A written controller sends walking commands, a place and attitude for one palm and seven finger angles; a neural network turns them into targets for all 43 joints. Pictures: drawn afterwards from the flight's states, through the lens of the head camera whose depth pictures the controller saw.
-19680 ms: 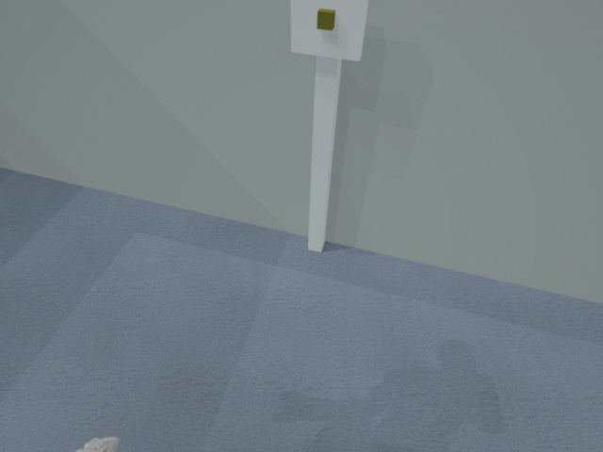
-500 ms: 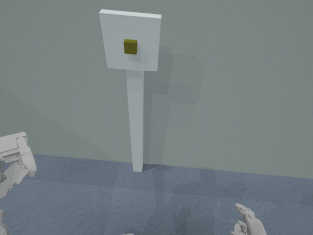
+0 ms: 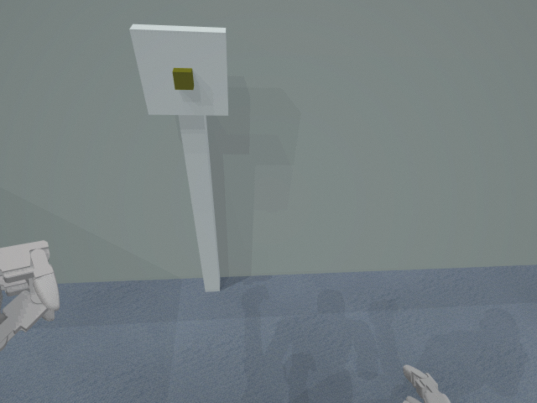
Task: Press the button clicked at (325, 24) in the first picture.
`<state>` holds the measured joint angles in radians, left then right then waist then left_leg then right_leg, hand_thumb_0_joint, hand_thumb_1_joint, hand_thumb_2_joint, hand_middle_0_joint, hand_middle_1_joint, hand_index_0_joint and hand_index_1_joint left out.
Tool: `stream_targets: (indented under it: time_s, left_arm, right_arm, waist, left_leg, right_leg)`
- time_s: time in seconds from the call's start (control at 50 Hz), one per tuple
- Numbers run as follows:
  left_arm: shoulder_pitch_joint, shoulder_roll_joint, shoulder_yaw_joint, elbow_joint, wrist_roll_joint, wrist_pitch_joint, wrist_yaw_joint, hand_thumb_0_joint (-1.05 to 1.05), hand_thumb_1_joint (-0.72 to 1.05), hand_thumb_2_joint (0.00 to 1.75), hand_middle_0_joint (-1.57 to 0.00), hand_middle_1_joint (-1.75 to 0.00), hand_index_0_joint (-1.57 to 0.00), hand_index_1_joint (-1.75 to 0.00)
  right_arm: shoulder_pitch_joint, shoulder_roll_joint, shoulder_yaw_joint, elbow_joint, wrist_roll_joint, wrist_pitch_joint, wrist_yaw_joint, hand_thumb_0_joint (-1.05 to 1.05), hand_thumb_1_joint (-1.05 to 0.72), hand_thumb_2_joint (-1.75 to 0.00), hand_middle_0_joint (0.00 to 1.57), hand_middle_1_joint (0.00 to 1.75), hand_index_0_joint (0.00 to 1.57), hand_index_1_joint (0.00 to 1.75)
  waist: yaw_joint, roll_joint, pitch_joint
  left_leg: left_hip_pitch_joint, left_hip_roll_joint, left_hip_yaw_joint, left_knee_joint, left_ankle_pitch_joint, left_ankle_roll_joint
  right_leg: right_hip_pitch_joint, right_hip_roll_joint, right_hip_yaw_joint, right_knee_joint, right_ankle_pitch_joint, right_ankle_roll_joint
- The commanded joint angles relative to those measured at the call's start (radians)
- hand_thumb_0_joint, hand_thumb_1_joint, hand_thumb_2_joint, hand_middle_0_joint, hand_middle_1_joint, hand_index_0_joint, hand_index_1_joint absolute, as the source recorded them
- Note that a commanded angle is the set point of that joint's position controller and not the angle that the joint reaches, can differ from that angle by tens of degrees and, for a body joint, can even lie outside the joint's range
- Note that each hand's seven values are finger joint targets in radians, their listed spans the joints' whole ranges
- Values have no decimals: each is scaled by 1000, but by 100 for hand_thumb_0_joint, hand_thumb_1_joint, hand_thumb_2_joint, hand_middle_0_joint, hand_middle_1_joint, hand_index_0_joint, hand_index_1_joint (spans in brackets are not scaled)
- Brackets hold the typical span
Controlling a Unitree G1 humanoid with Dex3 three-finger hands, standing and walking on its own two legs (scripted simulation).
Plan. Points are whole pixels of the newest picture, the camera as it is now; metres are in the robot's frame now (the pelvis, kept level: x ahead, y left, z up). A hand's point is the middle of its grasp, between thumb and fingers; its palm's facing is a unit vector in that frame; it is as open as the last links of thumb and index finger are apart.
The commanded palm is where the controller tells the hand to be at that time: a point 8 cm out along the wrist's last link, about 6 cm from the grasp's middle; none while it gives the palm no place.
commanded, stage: stop stepping back and stand still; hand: left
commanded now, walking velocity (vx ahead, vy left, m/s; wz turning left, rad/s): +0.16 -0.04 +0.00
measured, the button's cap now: (183, 78) +0.68 +0.21 +0.17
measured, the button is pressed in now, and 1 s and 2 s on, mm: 0 0 0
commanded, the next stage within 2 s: let the arm hang, fingers relaxed in 0.54 s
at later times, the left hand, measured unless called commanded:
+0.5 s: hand (14, 333) +0.15 +0.25 +0.17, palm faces +0.44 -0.80 -0.41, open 3.1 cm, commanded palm +0.08 +0.28 +0.19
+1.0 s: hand out of the picture -0.03 +0.20 -0.17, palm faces +0.08 -0.98 -0.20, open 3.6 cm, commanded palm none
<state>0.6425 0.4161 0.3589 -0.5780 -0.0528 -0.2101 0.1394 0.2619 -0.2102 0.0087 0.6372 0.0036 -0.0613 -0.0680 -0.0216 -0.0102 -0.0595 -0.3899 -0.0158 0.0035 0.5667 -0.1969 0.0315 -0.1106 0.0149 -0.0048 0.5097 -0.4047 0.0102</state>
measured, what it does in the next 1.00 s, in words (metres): stands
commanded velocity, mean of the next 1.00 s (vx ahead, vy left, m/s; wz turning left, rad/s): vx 0.04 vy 0.00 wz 0.00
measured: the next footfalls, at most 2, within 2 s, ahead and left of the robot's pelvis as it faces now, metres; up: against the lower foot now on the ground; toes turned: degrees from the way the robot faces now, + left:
none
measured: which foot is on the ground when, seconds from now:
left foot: down 0.00-1.00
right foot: down 0.00-1.00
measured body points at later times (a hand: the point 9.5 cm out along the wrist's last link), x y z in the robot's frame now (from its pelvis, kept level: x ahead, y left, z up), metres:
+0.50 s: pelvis -0.04 +0.00 +0.00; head -0.06 +0.01 +0.45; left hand +0.12 +0.29 +0.20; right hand +0.11 -0.22 -0.08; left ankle +0.02 +0.11 -0.73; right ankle -0.07 -0.10 -0.73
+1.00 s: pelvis -0.04 +0.01 +0.01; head -0.02 +0.04 +0.46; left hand -0.03 +0.26 -0.16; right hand +0.03 -0.24 -0.12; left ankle -0.01 +0.11 -0.73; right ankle -0.06 -0.10 -0.73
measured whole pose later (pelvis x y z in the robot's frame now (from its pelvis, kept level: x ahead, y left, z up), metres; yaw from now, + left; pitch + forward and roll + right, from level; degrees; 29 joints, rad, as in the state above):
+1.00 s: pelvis -0.04 +0.01 +0.01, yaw +3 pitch -1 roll -1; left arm 0.29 0.22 0.03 0.97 0.01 0.04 0.03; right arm 0.23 -0.21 0.01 0.96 -0.02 0.02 -0.02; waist 0.00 -0.05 0.06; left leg -0.28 -0.03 -0.03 0.53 -0.23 0.03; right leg -0.16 0.01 -0.06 0.48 -0.31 -0.02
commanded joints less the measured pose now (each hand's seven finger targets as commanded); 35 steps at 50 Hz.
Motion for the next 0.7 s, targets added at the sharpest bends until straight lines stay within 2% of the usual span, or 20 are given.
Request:
stream_targets:
  time_s: [0.0, 0.02, 0.06, 0.1, 0.14, 0.16, 0.18, 0.22, 0.26, 0.28, 0.32, 0.36, 0.42, 0.46, 0.52, 0.54, 0.6, 0.62, 0.64, 0.68]
  left_arm:
    - [-66, 151, 131, -189, -5, -55, 26, 0, 90, 90, -130, -150, -130, -150]
    - [-64, 132, 115, -200, 0, -59, 27, 0, 90, 90, -130, -150, -130, -150]
    - [-49, 119, 112, -200, 11, -54, 34, 0, 90, 90, -130, -150, -130, -150]
    - [5, 138, 137, -191, 13, -53, 33, 0, 90, 90, -130, -150, -130, -150]
    - [37, 127, 125, -185, 11, -62, 27, 0, 90, 90, -130, -150, -130, -150]
    - [26, 117, 120, -181, 7, -62, 29, 0, 90, 90, -130, -150, -130, -150]
    - [-9, 115, 121, -179, 11, -62, 35, 0, 90, 90, -130, -150, -130, -150]
    - [-98, 105, 98, -174, 19, -65, 42, 0, 90, 90, -130, -150, -130, -150]
    - [-129, 99, 90, -130, 29, -65, 48, 0, 90, 90, -130, -150, -130, -150]
    - [-141, 97, 86, -131, 29, -68, 49, 0, 90, 90, -130, -150, -130, -150]
    - [-153, 105, 91, -167, 24, -74, 48, 0, 90, 90, -130, -150, -130, -150]
    - [-171, 110, 96, -176, 33, -74, 43, 0, 90, 90, -130, -150, -130, -150]
    - [-124, 100, 92, -203, 39, -76, 42, 0, 90, 90, -130, -150, -130, -150]
    - [-27, 87, 89, -174, 38, -64, 34, 0, 90, 90, -130, -150, -130, -150]
    - [-5, 92, 101, -141, 22, -51, 27, 0, 90, 90, -130, -150, -130, -150]
    - [-11, 93, 106, -133, 17, -47, 32, 0, 90, 90, -130, -150, -130, -150]
    - [-71, 102, 109, -127, 18, -53, 39, 0, 90, 90, -130, -150, -130, -150]
    - [-194, -7, -228, 651, 119, 110, -101, 0, 90, 90, -130, -150, -130, -150]
    - [-148, -40, -223, 666, 95, 174, -121, 0, 90, 90, -126, -146, -126, -146]
    - [-194, -80, -256, 741, 89, 195, -129, 0, 90, 90, -119, -138, -119, -138]
  right_arm:
    - [-131, -123, -38, -183, 1, -88, -27, 0, -90, -90, 20, 30, 20, 30]
    - [-126, -118, -38, -180, -2, -95, -26, 0, -90, -90, 20, 30, 20, 30]
    - [-133, -117, -40, -185, -7, -99, -22, 0, -90, -90, 20, 30, 20, 30]
    - [-121, -114, -51, -192, -3, -96, -17, 0, -90, -90, 20, 30, 20, 30]
    - [-109, -106, -61, -181, -7, -82, -4, 0, -90, -90, 20, 30, 20, 30]
    - [-106, -118, -69, -166, -9, -70, -1, 0, -90, -90, 20, 30, 20, 30]
    - [-97, -121, -70, -155, -9, -64, 2, 0, -90, -90, 20, 30, 20, 30]
    - [-100, -121, -64, -146, -9, -72, 0, 0, -90, -90, 20, 30, 20, 30]
    - [-101, -115, -57, -140, -10, -82, -15, 0, -90, -90, 20, 30, 20, 30]
    - [-105, -126, -61, -146, -9, -88, -22, 0, -90, -90, 20, 30, 20, 30]
    - [-118, -144, -60, -169, -2, -100, -30, 0, -90, -90, 20, 30, 20, 30]
    - [-116, -115, -42, -154, -16, -108, -30, 0, -90, -90, 20, 30, 20, 30]
    - [-121, -97, -38, -152, -20, -123, -14, 0, -90, -90, 20, 30, 20, 30]
    - [-119, -92, -34, -162, -14, -111, -1, 0, -90, -90, 20, 30, 20, 30]
    - [-112, -98, -52, -163, -11, -76, 12, 0, -90, -90, 20, 30, 20, 30]
    - [-115, -98, -52, -157, -8, -65, 12, 0, -90, -90, 20, 30, 20, 30]
    - [-126, -90, -36, -157, -5, -65, 3, 0, -90, -90, 20, 30, 20, 30]
    - [-132, -253, -96, 91, -15, -108, 103, 0, -90, -90, 20, 30, 20, 30]
    - [-67, -187, -93, 57, -4, -50, 93, 0, -90, -90, 20, 30, 20, 30]
    - [-58, -159, -67, 30, -15, -4, 80, 0, -90, -90, 20, 30, 20, 30]
  waist:
    - [17, 224, -38]
    - [16, 227, -20]
    - [22, 228, 36]
    - [25, 158, 16]
    - [12, -51, 3]
    - [12, -105, 36]
    - [7, -113, 46]
    - [-8, -87, 81]
    - [-8, -21, 80]
    - [-3, 58, 86]
    - [9, 174, 61]
    - [-1, 257, 83]
    - [20, 178, 47]
    - [22, 126, 19]
    - [10, -114, 42]
    - [8, -152, 69]
    - [-1, -71, 37]
    - [-36, 15, 50]
    - [-12, 16, -11]
    - [11, -111, -6]
  left_leg:
    - [226, 160, -236, -260, 110, 23]
    - [161, 188, -305, -351, -76, 19]
    - [-35, 165, -266, -459, -408, -2]
    - [-52, 91, -157, -350, -353, -24]
    - [90, 10, -47, 19, -129, -42]
    - [60, 6, -46, 186, -88, -43]
    - [-2, 20, -46, 257, -81, -40]
    - [8, 61, -52, 189, -124, -22]
    - [134, 52, -10, -40, -90, -3]
    - [184, 70, -56, -116, -110, 15]
    - [181, 206, -291, -238, -162, 73]
    - [68, 263, -452, -432, -438, 94]
    - [12, 219, -301, -381, -345, 85]
    - [-30, 121, -151, -277, -259, 21]
    - [24, 27, -53, 77, -136, -29]
    - [16, 30, -48, 163, -97, -30]
    - [49, 48, -35, 16, -54, -22]
    - [8, 95, -61, 185, 169, -13]
    - [99, 79, -77, 136, 190, -13]
    - [80, 93, -110, 90, 251, 19]
  right_leg:
    - [-158, -9, -22, -6, 124, 0]
    - [-120, 12, -25, 5, 21, -6]
    - [-5, 20, -41, -38, -44, -29]
    - [25, 0, -29, -148, -55, -43]
    - [-189, -175, 172, -313, -189, -129]
    - [-257, -272, 283, -349, -207, -190]
    - [-245, -314, 302, -337, -174, -211]
    - [-239, -298, 223, -270, -92, -185]
    - [-242, -197, 121, -160, -76, -122]
    - [-265, -133, 79, -95, -56, -86]
    - [-250, -18, -12, 47, 5, -17]
    - [-213, 12, -7, 221, -66, -8]
    - [-80, -8, -16, 66, -23, -22]
    - [32, -22, -10, -138, 61, -35]
    - [-177, -231, 307, -332, -139, -138]
    - [-205, -272, 337, -337, -60, -165]
    - [-94, -230, 195, -190, 311, -131]
    - [-188, -247, 56, 37, 644, -104]
    - [-203, -177, 85, 61, 609, -89]
    - [-217, -146, 46, 68, 461, -64]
